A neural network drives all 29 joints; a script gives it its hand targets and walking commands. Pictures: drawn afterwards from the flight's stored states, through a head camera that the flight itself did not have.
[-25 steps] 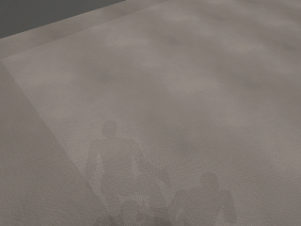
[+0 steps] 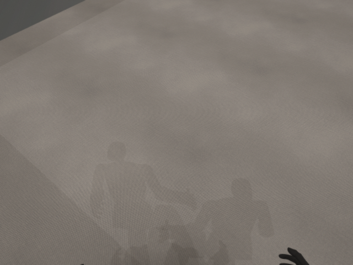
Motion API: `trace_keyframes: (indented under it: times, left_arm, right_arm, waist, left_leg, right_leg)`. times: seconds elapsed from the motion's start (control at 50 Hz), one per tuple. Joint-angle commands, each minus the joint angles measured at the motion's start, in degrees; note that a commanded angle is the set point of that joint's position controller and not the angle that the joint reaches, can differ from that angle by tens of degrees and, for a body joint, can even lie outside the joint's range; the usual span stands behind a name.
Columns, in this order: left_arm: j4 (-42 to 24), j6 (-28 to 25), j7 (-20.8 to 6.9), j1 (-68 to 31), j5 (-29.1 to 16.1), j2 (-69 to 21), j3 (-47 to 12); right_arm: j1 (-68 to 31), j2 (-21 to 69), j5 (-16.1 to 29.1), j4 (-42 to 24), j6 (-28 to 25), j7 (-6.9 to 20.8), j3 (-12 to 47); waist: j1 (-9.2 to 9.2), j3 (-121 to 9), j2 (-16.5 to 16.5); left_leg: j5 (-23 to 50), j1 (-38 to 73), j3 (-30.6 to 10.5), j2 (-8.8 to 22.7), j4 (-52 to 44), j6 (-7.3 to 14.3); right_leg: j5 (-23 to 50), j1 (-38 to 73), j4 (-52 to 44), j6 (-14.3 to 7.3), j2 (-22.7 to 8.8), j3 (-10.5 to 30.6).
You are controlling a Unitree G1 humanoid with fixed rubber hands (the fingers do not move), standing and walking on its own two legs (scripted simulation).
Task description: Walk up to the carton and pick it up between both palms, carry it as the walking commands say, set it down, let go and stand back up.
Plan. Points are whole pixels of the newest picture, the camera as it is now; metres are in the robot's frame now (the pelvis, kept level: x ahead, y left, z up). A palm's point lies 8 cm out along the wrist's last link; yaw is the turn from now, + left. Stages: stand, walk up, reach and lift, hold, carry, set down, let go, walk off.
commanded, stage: walk up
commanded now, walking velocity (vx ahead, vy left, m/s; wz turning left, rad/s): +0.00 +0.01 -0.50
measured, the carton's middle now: out of the picture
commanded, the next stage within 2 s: none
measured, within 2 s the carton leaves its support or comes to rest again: neither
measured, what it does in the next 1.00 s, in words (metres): steps on the spot, turning right: left foot, then right foot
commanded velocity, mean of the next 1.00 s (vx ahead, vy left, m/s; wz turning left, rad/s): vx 0.00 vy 0.00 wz -0.50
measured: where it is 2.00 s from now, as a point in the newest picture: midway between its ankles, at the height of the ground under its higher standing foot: outside the picture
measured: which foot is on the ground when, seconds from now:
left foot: up 0.00-0.00, down 0.02-0.34, up 0.36-0.70, down 0.72-1.00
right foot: down 0.00-0.04, up 0.06-0.30, down 0.32-0.74, up 0.76-1.00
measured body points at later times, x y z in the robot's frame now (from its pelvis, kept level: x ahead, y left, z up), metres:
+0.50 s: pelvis -0.02 -0.02 +0.00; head +0.02 -0.05 +0.45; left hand +0.13 +0.23 -0.12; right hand +0.01 -0.30 -0.14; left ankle +0.00 +0.12 -0.67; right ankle -0.05 -0.11 -0.73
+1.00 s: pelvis -0.03 +0.03 +0.01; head +0.02 +0.05 +0.46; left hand +0.19 +0.19 -0.15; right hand -0.09 -0.25 -0.10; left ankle +0.02 +0.10 -0.73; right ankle -0.13 -0.07 -0.68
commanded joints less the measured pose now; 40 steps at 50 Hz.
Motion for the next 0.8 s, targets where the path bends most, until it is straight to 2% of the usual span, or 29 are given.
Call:
trace_keyframes:
  times: [0.0, 0.02, 0.04, 0.08, 0.1, 0.12, 0.14, 0.2, 0.22, 0.24, 0.26, 0.28, 0.3, 0.32, 0.34, 0.4, 0.44, 0.5, 0.54, 0.58, 0.6, 0.64, 0.66, 0.68, 0.7, 0.72, 0.74, 0.76, 0.78]
  left_arm:
    - [-5.4, -0.7, -0.1, -0.2, -1.1, 4.0, 0.4]
    - [-4.5, -0.5, 0.1, 3.6, -0.5, 3.1, 0.7]
    - [-4.6, 0.3, 0.2, -0.4, -0.4, 6.5, 2.1]
    - [-4.0, 0.6, -1.3, -0.2, 0.1, 6.2, 1.8]
    - [-3.2, 1.1, -2.1, 0.6, -0.4, 5.2, 1.6]
    - [-3.2, 0.5, -2.4, 0.6, -0.6, 3.9, 0.6]
    - [-2.9, 0.5, -2.5, 1.8, -1.8, 3.4, 0.3]
    - [-2.4, -0.1, -2.5, 1.7, -2.8, 2.7, -1.1]
    - [-3.1, 0.1, -2.2, 2.4, -2.2, 3.2, -1.3]
    - [-2.5, 0.1, -2.4, 1.6, -1.9, 2.7, -1.5]
    - [-2.3, 0.1, -2.2, 3.5, -2.0, 4.3, -0.8]
    - [-1.9, -0.1, -2.1, 4.9, -2.0, 6.1, -0.4]
    - [-1.3, -0.7, -1.3, 7.8, -1.2, 12.3, 1.3]
    - [-2.0, -1.4, -1.1, 8.8, -0.5, 16.2, 2.6]
    - [-0.3, -1.7, -0.3, 12.4, 0.3, 16.0, 3.0]
    - [-2.3, -1.4, 0.7, 4.2, -0.4, 10.1, 2.1]
    - [-3.4, -1.4, 1.1, 1.7, 0.1, 9.8, 2.0]
    - [-2.2, -1.2, 0.3, 4.1, 0.6, 9.7, 1.6]
    - [-2.4, -1.4, -0.1, 4.2, 0.1, 9.8, 1.5]
    - [-2.6, -0.8, 0.0, 1.5, 0.3, 10.8, 1.7]
    - [-2.9, -0.4, -0.1, 2.4, -0.1, 10.5, 1.8]
    - [-2.4, -0.1, 0.0, 1.9, 0.0, 10.8, 1.9]
    - [-2.9, -0.1, -0.1, 1.1, -0.6, 9.8, 1.1]
    - [-3.2, -0.1, -0.3, 1.4, -1.6, 10.3, 1.2]
    - [-3.6, -0.5, -0.4, 0.2, -1.7, 5.2, -0.1]
    - [-4.1, 0.1, -0.1, 0.6, -1.2, 3.8, -0.3]
    - [-4.0, 0.7, -0.4, -1.3, -0.9, 5.6, 1.1]
    - [-2.9, 0.8, -0.9, -0.7, -1.3, 5.5, 1.5]
    - [-2.9, 0.6, -1.4, -1.2, -0.3, 5.1, 1.2]
  right_arm:
    - [9.7, -13.4, -0.8, -1.0, -2.3, -1.2, -3.2]
    - [8.7, -13.8, -1.0, -1.5, -1.2, -1.2, -3.3]
    - [6.7, -11.9, -1.6, -1.7, -1.3, -0.9, -2.1]
    - [3.5, -7.3, -1.7, -2.0, -1.7, -1.1, -1.3]
    - [0.1, -7.8, -1.6, -3.5, -1.8, -1.2, -1.2]
    - [2.1, -8.3, -1.9, -2.6, -1.6, -1.1, -1.2]
    - [2.7, -8.1, -1.2, -2.5, -1.7, -0.9, -1.0]
    - [4.7, -9.3, -1.6, -3.1, -1.4, -0.2, -1.3]
    - [4.5, -11.0, -2.0, -3.5, -1.8, 0.2, -1.9]
    - [6.4, -11.1, -2.4, -3.4, -1.5, 0.0, -1.6]
    - [5.8, -10.9, -1.5, -3.3, -1.1, 0.2, -1.8]
    - [6.7, -10.9, -1.5, -3.1, -0.8, 0.2, -1.5]
    - [4.4, -7.3, -1.3, -5.1, -1.3, 0.5, -0.6]
    - [0.9, -5.3, -1.5, -7.6, -0.9, 0.0, -0.3]
    - [-4.9, -5.0, -1.2, -9.4, -0.5, -0.2, -0.6]
    - [2.2, -5.4, -1.0, -6.9, -0.7, 0.2, -0.8]
    - [2.3, -5.6, -0.6, -5.8, -0.2, 0.0, -0.4]
    - [-0.1, -4.3, -0.9, -7.2, -0.2, 0.4, 0.3]
    - [1.5, -5.3, -0.8, -6.8, -0.1, 0.2, -0.4]
    - [3.1, -5.4, -0.6, -6.6, -0.2, 0.1, -0.4]
    - [1.0, -5.2, -0.5, -6.1, -0.6, 0.0, -0.3]
    - [2.7, -5.5, -0.2, -4.6, -0.7, 0.1, -0.2]
    - [4.0, -3.7, -0.5, -4.7, -0.8, -0.7, 0.1]
    - [6.0, -6.5, -0.5, -4.3, -1.2, -1.2, -0.7]
    - [7.0, -11.9, -1.5, -3.8, -1.7, -1.5, -2.0]
    - [8.0, -13.8, -2.0, -4.3, -1.8, -1.0, -2.2]
    - [5.3, -12.3, -2.9, -4.2, -1.7, -0.9, -2.1]
    - [5.2, -10.6, -2.8, -3.7, -1.8, -0.8, -2.1]
    - [6.0, -8.4, -2.6, -4.4, -1.9, -1.1, -1.1]
  waist:
    - [-4.43, -14.9, 16.8]
    - [-3.13, -11.3, 19.8]
    - [-4.44, -9.2, 17.2]
    - [-1.66, -7.2, 7.9]
    - [-0.13, -5.4, 12.5]
    - [-0.25, -6.1, 12.1]
    - [-0.19, -6.4, 14.6]
    - [-1.95, -8.8, 15.4]
    - [-1.20, -10.4, 16.9]
    - [-1.70, -9.8, 12.6]
    - [-0.41, -8.3, 13.5]
    - [0.45, -9.1, 6.8]
    - [2.64, -10.1, -6.0]
    - [3.67, -10.8, -10.4]
    - [7.51, -11.8, -9.6]
    - [1.20, -8.8, -6.6]
    - [0.59, -7.4, -11.7]
    - [1.41, -7.7, -13.9]
    - [1.38, -12.6, -11.1]
    - [0.54, -12.3, -15.1]
    - [1.20, -10.7, -12.2]
    - [0.78, -12.2, -11.7]
    - [-1.54, -10.2, -9.3]
    - [-2.95, -12.3, -4.5]
    - [-3.96, -10.1, 7.6]
    - [-3.19, -10.6, 16.4]
    - [-3.82, -10.1, 16.9]
    - [-2.98, -6.5, 13.9]
    - [-2.75, -8.2, 6.4]
  left_leg:
    - [28.2, 21.5, -15.8, 17.8, -24.4, 6.0]
    - [33.6, 17.6, -16.1, 24.9, -22.9, 10.7]
    - [37.2, 11.7, -14.2, 24.5, -22.8, 14.6]
    - [20.5, 2.2, -7.0, 20.3, -25.3, 11.8]
    - [19.0, 0.7, -3.8, 17.6, -25.1, 10.9]
    - [24.3, 7.0, -0.4, 14.0, -22.0, 10.1]
    - [28.5, 6.2, -0.2, 14.2, -21.9, 9.8]
    - [36.2, 14.0, 1.9, 13.6, -16.5, 9.2]
    - [36.4, 13.1, 0.5, 16.2, -14.8, 8.3]
    - [33.3, 11.3, 2.0, 15.6, -12.8, 8.7]
    - [32.6, 9.3, 1.0, 17.0, -10.3, 6.7]
    - [28.2, 4.9, 4.7, 13.5, -3.8, 4.4]
    - [8.4, -8.4, 7.7, 5.8, 10.6, 0.4]
    - [-9.1, -19.0, 4.5, 0.5, 20.2, -1.6]
    - [-11.1, -17.1, -3.4, 2.5, 25.2, -1.3]
    - [-3.0, -16.4, -2.5, 4.8, 23.5, -1.8]
    - [-0.7, -14.3, -1.0, 2.4, 18.0, -2.0]
    - [-0.7, -8.5, -0.2, 0.6, 10.5, -1.2]
    - [-0.3, -5.7, -0.4, -0.3, 8.8, -0.2]
    - [-0.2, -2.4, -0.4, -1.2, 6.0, -0.1]
    - [1.1, -2.7, -0.2, -1.5, 2.7, 0.1]
    - [1.0, 2.8, -0.4, -2.6, -2.8, 0.9]
    - [2.4, 4.4, -0.5, -2.9, -9.3, 1.3]
    - [7.4, 11.5, -3.5, 0.0, -17.8, 1.8]
    - [15.2, 14.8, -14.1, 13.2, -24.1, 5.1]
    - [28.0, 16.4, -20.5, 22.7, -24.3, 12.0]
    - [31.2, 10.0, -18.3, 23.9, -22.0, 16.2]
    - [35.0, 5.2, -18.0, 23.3, -23.5, 16.7]
    - [27.7, 6.7, -16.3, 22.2, -24.3, 14.7]
  right_leg:
    - [7.1, -11.5, 8.7, 2.4, -0.5, 4.5]
    - [-18.7, -16.0, 21.2, 3.5, 0.9, 0.1]
    - [-20.1, -13.3, 30.8, 4.0, -1.6, 0.6]
    - [-12.1, -9.9, 33.3, 3.3, -2.2, 1.7]
    - [-8.8, -9.7, 32.2, 4.7, -2.8, 0.4]
    - [-7.6, -10.3, 24.1, 4.4, -3.5, 0.0]
    - [-6.8, -7.3, 22.2, 4.3, -3.3, -2.0]
    - [-7.6, -5.8, 10.2, 4.4, -2.3, -5.1]
    - [-7.7, -1.2, 4.9, 3.4, -4.0, -2.3]
    - [-5.2, 0.8, 1.1, 3.5, -2.1, -6.9]
    - [-4.5, 2.6, -6.3, 2.6, -3.1, -5.2]
    - [8.5, 9.2, -10.2, 1.0, -4.1, -4.1]
    - [24.4, 17.4, -14.5, -3.9, -16.4, 13.2]
    - [37.3, 19.2, -15.7, -9.8, -26.1, 26.0]
    - [43.7, 15.9, -15.5, -14.5, -27.0, 26.8]
    - [39.4, 12.6, -12.2, -10.1, -19.3, 13.1]
    - [41.8, 10.6, -12.7, -8.6, -15.7, 11.8]
    - [40.9, 9.6, -13.2, -7.8, -15.7, 14.2]
    - [40.2, 11.4, -10.9, -7.4, -15.9, 14.6]
    - [33.2, 9.1, -12.2, -6.8, -14.6, 15.7]
    - [33.0, 8.5, -10.9, -5.8, -13.9, 17.4]
    - [28.7, 7.1, -9.5, -4.6, -12.4, 17.5]
    - [25.8, 4.5, -9.2, -4.2, -11.4, 19.3]
    - [19.4, -0.3, -6.1, -1.8, -9.5, 18.6]
    - [11.5, -6.4, 4.2, 2.0, -2.4, 9.0]
    - [-16.3, -12.6, 16.5, 4.0, 2.8, 2.3]
    - [-18.1, -9.1, 29.6, 5.3, -0.4, 0.9]
    - [-18.0, -8.8, 36.2, 5.3, -0.9, 1.1]
    - [-14.7, -10.5, 34.8, 4.6, -2.1, 2.9]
